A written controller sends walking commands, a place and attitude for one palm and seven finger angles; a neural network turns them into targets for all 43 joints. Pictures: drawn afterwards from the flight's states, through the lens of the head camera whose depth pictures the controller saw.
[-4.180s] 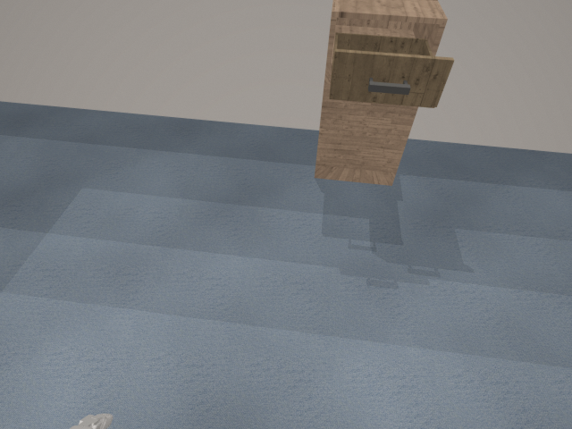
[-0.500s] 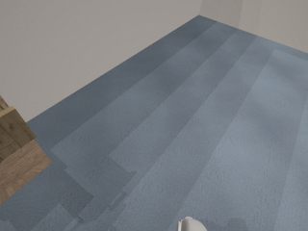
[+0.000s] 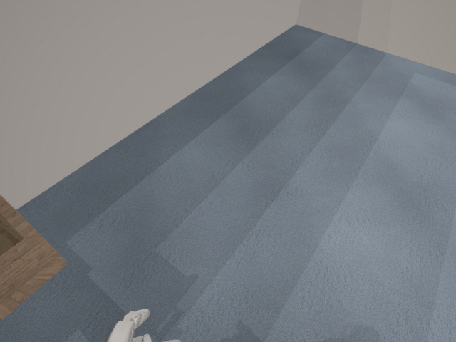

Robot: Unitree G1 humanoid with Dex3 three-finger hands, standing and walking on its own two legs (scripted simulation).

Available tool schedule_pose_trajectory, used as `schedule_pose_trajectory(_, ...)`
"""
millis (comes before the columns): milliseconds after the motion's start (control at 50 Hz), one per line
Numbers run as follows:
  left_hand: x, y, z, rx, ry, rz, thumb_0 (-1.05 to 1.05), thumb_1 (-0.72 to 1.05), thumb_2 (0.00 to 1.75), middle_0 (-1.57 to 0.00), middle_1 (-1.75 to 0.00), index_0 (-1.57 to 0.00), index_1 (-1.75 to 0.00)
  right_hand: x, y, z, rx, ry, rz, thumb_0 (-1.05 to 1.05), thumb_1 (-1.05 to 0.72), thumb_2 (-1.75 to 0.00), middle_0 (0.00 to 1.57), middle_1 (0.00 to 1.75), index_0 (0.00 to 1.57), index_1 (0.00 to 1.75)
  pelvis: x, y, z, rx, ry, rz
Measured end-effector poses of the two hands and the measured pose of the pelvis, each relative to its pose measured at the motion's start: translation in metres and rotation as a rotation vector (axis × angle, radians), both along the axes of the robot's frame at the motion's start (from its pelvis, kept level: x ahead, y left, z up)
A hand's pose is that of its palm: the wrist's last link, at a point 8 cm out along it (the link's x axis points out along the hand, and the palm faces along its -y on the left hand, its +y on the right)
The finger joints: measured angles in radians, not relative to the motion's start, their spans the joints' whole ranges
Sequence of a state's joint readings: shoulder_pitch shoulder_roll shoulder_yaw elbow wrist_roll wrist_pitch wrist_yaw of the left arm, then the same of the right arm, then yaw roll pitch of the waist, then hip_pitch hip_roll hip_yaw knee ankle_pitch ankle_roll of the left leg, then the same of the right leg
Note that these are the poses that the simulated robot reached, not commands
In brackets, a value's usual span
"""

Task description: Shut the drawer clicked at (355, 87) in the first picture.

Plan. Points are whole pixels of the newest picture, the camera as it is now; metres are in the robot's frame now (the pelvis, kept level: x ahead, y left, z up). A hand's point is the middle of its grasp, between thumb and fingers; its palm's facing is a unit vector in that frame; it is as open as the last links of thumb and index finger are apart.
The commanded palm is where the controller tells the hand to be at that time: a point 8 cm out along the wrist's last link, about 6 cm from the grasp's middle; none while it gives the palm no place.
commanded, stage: turn to face it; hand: left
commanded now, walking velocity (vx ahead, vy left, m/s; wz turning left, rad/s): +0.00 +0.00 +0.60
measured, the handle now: out of the picture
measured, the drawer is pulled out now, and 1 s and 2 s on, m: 0.30 0.30 0.30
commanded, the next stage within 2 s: take the last steps up to it in 1.48 s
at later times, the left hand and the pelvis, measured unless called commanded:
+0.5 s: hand out of the picture +0.04 +0.23 -0.15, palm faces +0.30 -0.91 -0.29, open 7.4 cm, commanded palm none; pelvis +0.01 -0.01 +0.01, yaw +16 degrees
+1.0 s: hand out of the picture -0.11 +0.16 -0.17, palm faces +0.61 -0.76 -0.25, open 7.4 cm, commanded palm none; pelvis -0.01 -0.02 +0.00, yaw +36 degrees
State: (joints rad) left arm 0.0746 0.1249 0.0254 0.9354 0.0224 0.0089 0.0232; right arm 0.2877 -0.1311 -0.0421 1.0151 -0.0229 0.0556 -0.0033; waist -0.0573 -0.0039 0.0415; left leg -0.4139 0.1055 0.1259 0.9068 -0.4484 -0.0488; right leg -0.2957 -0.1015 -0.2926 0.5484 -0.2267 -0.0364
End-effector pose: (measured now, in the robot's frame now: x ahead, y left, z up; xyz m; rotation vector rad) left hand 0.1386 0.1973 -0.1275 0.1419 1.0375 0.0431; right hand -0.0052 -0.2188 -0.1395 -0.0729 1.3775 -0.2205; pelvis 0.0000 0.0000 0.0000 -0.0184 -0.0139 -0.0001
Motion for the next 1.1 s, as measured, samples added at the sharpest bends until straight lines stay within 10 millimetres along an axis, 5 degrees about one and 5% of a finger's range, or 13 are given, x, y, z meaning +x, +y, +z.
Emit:
schedule_pose_trajectory(140,-0.057,0.057,-0.03,0.01,0.136,0.15,0.01,0.9,0.89,-0.2,-0.3,-0.2,-0.3,0.045,-0.001,0.009,-0.095,-0.071,0.119,0.01,-0.93,-0.9,0.2,0.29,0.2,0.3,0.002,0.022,-0.011,-0.017,0.024,0.078)
schedule_pose_trajectory(340,-0.12,0.097,-0.001,0.098,0.242,0.309,0.01,0.91,0.89,-0.19,-0.3,-0.2,-0.3,0.092,-0.004,0.029,-0.103,-0.09,0.253,0.0,-0.91,-0.9,0.2,0.3,0.2,0.3,0.009,0.019,0.011,-0.018,0.041,0.177)
schedule_pose_trajectory(440,-0.122,0.087,0.008,0.122,0.21,0.357,0.01,0.91,0.89,-0.19,-0.3,-0.2,-0.3,0.119,-0.016,0.023,-0.082,-0.117,0.315,0.0,-0.91,-0.9,0.2,0.3,0.2,0.3,0.009,0.004,0.01,-0.01,0.041,0.24)
schedule_pose_trajectory(560,-0.119,0.052,0.017,0.152,0.106,0.405,0.01,0.91,0.89,-0.19,-0.3,-0.2,-0.3,0.156,-0.038,0.002,-0.037,-0.156,0.386,0.0,-0.91,-0.9,0.2,0.3,0.2,0.3,0.009,-0.028,-0.001,0.016,0.036,0.323)
schedule_pose_trajectory(720,-0.156,0.007,0.028,0.123,0.12,0.498,0.01,0.9,0.89,-0.2,-0.3,-0.2,-0.3,0.195,-0.041,0.01,-0.008,-0.176,0.512,0.0,-0.91,-0.9,0.2,0.29,0.2,0.3,0.008,-0.047,0.01,0.049,0.021,0.442)
schedule_pose_trajectory(900,-0.228,-0.011,0.012,0.059,0.227,0.651,0.01,0.9,0.89,-0.2,-0.3,-0.21,-0.3,0.221,0.002,0.015,-0.014,-0.148,0.692,0.01,-0.91,-0.9,0.2,0.29,0.2,0.29,-0.002,-0.042,0.009,0.044,0.037,0.567)
schedule_pose_trajectory(1020,-0.296,0.003,-0.016,0.019,0.319,0.775,0.01,0.9,0.89,-0.2,-0.3,-0.21,-0.3,0.239,0.062,0.017,-0.024,-0.236,0.829,0.01,-0.91,-0.9,0.2,0.29,0.2,0.3,-0.015,-0.02,-0.008,0.012,0.048,0.647)
schedule_pose_trajectory(1100,-0.317,0.015,-0.015,0.021,0.358,0.826,0.01,0.9,0.89,-0.2,-0.3,-0.2,-0.3,0.234,0.082,0.027,-0.028,-0.263,0.873,0.0,-0.91,-0.9,0.2,0.29,0.2,0.3,-0.021,-0.014,-0.002,0.004,0.035,0.681)
